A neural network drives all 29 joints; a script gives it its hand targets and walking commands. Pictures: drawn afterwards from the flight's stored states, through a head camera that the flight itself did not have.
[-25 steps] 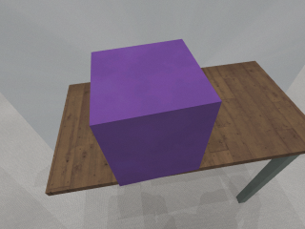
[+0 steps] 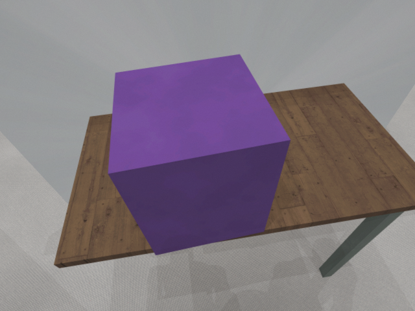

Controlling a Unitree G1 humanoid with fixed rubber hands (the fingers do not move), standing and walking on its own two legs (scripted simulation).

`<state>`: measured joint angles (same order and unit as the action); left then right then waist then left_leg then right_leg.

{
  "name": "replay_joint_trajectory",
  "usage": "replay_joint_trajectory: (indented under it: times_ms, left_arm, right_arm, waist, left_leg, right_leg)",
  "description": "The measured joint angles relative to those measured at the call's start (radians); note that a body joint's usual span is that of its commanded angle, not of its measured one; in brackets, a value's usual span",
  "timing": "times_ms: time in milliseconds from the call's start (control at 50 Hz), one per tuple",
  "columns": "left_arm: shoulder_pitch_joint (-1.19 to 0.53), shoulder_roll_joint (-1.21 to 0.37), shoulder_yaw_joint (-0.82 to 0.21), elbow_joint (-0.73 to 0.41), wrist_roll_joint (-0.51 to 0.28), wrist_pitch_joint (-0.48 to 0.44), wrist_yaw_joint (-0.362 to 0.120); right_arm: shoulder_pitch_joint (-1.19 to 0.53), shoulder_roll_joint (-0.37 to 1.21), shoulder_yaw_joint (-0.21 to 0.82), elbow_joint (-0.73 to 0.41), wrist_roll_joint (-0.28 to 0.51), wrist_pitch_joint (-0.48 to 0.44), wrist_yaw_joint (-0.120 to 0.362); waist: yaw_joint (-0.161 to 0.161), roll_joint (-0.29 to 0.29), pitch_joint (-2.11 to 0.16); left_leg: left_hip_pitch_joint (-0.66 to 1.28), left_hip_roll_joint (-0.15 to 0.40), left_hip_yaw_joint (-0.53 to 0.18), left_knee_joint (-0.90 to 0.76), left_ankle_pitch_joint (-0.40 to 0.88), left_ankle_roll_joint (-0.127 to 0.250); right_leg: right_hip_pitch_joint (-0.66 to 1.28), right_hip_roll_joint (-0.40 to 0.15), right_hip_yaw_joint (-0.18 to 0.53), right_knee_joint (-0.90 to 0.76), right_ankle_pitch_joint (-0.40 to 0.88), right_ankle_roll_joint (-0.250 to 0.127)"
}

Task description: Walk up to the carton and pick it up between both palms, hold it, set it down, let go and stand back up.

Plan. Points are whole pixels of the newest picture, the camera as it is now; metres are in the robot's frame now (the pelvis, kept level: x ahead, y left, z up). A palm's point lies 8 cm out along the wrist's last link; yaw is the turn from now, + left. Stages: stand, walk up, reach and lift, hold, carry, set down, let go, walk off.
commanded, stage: walk up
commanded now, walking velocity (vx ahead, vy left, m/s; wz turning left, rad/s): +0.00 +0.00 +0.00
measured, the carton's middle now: (196, 158) +0.39 +0.05 +0.08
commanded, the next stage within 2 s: none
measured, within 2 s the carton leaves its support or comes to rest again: neither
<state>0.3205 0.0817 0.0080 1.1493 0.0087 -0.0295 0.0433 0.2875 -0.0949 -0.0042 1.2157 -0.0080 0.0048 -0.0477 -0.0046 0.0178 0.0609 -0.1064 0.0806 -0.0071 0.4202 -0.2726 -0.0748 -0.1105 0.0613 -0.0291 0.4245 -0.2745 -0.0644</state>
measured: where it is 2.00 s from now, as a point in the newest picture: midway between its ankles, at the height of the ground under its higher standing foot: outside the picture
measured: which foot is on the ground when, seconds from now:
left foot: down 0.00-0.40, up 0.42-0.76, down 0.78-1.00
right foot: down 0.00-1.00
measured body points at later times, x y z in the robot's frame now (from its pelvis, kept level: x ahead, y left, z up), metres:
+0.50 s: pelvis -0.05 -0.05 -0.02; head -0.02 -0.06 +0.42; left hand +0.00 +0.23 -0.16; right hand +0.00 -0.32 -0.18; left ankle -0.05 +0.13 -0.70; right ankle -0.03 -0.10 -0.74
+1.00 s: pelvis -0.05 -0.05 +0.00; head -0.04 -0.04 +0.45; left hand -0.13 +0.16 -0.17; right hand +0.00 -0.26 -0.16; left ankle -0.09 +0.05 -0.74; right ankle -0.03 -0.10 -0.74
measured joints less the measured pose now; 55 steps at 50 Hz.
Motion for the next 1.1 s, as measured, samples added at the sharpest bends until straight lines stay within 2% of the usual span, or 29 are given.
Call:
replay_joint_trajectory:
  times_ms: [140,220,280,300,340,380,400,420,460,500,560,640,760,800,840,940,1100]
  left_arm:
    - [-0.008,0.011,0.003,-0.013,0.013,0.009,-0.003]
    - [-0.059,0.067,0.020,-0.060,0.025,0.030,-0.003]
    - [-0.097,0.121,0.034,-0.101,0.030,0.054,-0.004]
    - [-0.107,0.139,0.038,-0.116,0.034,0.062,-0.005]
    - [-0.123,0.171,0.044,-0.151,0.042,0.075,-0.008]
    - [-0.133,0.191,0.048,-0.184,0.046,0.081,-0.011]
    - [-0.137,0.193,0.048,-0.197,0.045,0.079,-0.014]
    - [-0.139,0.191,0.048,-0.208,0.043,0.074,-0.019]
    - [-0.135,0.188,0.044,-0.219,0.026,0.067,-0.025]
    - [-0.130,0.178,0.035,-0.224,0.015,0.074,-0.019]
    - [-0.112,0.156,0.017,-0.228,0.016,0.081,-0.005]
    - [-0.078,0.121,-0.006,-0.218,0.012,0.060,0.005]
    - [-0.023,0.096,-0.032,-0.165,0.009,0.038,0.002]
    - [-0.016,0.107,-0.036,-0.136,0.006,0.040,-0.004]
    - [-0.005,0.113,-0.042,-0.113,-0.001,0.040,-0.011]
    - [0.003,0.107,-0.054,-0.069,0.002,0.025,-0.017]
    - [-0.005,0.101,-0.066,-0.027,0.003,0.020,-0.013]
  right_arm:
    - [0.003,-0.002,0.006,-0.014,-0.016,-0.005,-0.012]
    - [-0.007,-0.025,0.000,-0.066,-0.034,-0.021,-0.037]
    - [-0.019,-0.052,-0.014,-0.109,-0.037,-0.017,-0.048]
    - [-0.024,-0.060,-0.020,-0.122,-0.038,-0.013,-0.051]
    - [-0.033,-0.077,-0.031,-0.145,-0.039,-0.007,-0.057]
    - [-0.045,-0.099,-0.040,-0.161,-0.041,-0.002,-0.060]
    - [-0.055,-0.115,-0.043,-0.167,-0.041,0.003,-0.058]
    - [-0.065,-0.132,-0.042,-0.175,-0.041,0.010,-0.054]
    - [-0.077,-0.150,-0.038,-0.196,-0.040,0.026,-0.048]
    - [-0.080,-0.158,-0.034,-0.217,-0.034,0.032,-0.045]
    - [-0.076,-0.161,-0.023,-0.233,-0.026,0.023,-0.031]
    - [-0.054,-0.154,-0.006,-0.231,-0.024,0.023,-0.007]
    - [-0.022,-0.113,0.019,-0.192,-0.016,0.019,0.014]
    - [-0.017,-0.083,0.027,-0.172,-0.015,0.006,0.015]
    - [-0.005,-0.061,0.041,-0.158,-0.005,-0.009,0.021]
    - [-0.004,-0.047,0.062,-0.123,0.007,-0.036,0.021]
    - [-0.013,-0.052,0.074,-0.092,0.010,-0.038,0.012]
  waist:
    - [0.001,-0.002,0.010]
    - [0.008,-0.013,0.046]
    - [0.007,-0.031,0.064]
    - [0.006,-0.039,0.068]
    - [0.003,-0.055,0.074]
    - [0.004,-0.056,0.080]
    - [0.006,-0.040,0.088]
    - [0.000,-0.018,0.095]
    - [-0.008,-0.007,0.091]
    - [-0.004,0.000,0.086]
    - [0.008,0.010,0.075]
    - [0.016,0.024,0.050]
    - [0.016,0.028,0.016]
    - [0.017,-0.006,0.020]
    - [0.023,-0.029,0.011]
    - [0.030,-0.032,0.014]
    - [0.020,-0.015,0.002]
  left_leg:
    - [-0.016,0.005,-0.007,0.016,-0.002,-0.003]
    - [-0.078,0.007,-0.009,0.098,-0.021,0.008]
    - [-0.121,0.004,-0.012,0.159,-0.040,-0.003]
    - [-0.134,0.001,-0.010,0.176,-0.044,-0.006]
    - [-0.159,-0.003,-0.006,0.210,-0.051,-0.013]
    - [-0.180,0.000,-0.007,0.242,-0.057,-0.025]
    - [-0.189,0.014,-0.014,0.262,-0.062,-0.031]
    - [-0.209,0.026,-0.031,0.296,-0.065,-0.008]
    - [-0.272,0.000,-0.063,0.434,-0.229,0.036]
    - [-0.320,-0.036,-0.081,0.572,-0.304,0.065]
    - [-0.345,-0.061,-0.065,0.658,-0.265,0.075]
    - [-0.301,-0.065,-0.035,0.590,-0.216,0.065]
    - [-0.153,-0.040,-0.041,0.299,-0.162,0.083]
    - [-0.112,-0.057,-0.037,0.217,-0.073,0.083]
    - [-0.089,-0.073,-0.034,0.169,-0.058,0.077]
    - [-0.065,-0.086,-0.033,0.105,-0.032,0.083]
    - [-0.057,-0.100,-0.029,0.086,-0.025,0.099]
  right_leg:
    - [-0.011,0.004,-0.010,0.013,-0.004,-0.006]
    - [-0.068,0.000,-0.028,0.095,-0.032,-0.010]
    - [-0.124,-0.008,-0.035,0.186,-0.064,-0.011]
    - [-0.147,-0.013,-0.034,0.223,-0.078,0.003]
    - [-0.193,-0.026,-0.017,0.318,-0.139,0.057]
    - [-0.211,-0.048,0.000,0.360,-0.169,0.086]
    - [-0.211,-0.046,-0.021,0.354,-0.128,0.072]
    - [-0.204,-0.032,-0.043,0.344,-0.116,0.035]
    - [-0.196,-0.027,-0.072,0.321,-0.111,-0.026]
    - [-0.174,-0.024,-0.096,0.271,-0.087,-0.039]
    - [-0.138,-0.011,-0.127,0.186,-0.039,-0.044]
    - [-0.105,0.002,-0.170,0.115,-0.007,-0.052]
    - [-0.091,0.006,-0.234,0.104,-0.018,-0.050]
    - [-0.081,-0.018,-0.238,0.109,-0.027,-0.042]
    - [-0.062,-0.031,-0.234,0.073,-0.013,-0.023]
    - [-0.037,-0.037,-0.232,0.005,0.026,-0.025]
    - [-0.030,-0.051,-0.229,-0.005,0.031,-0.013]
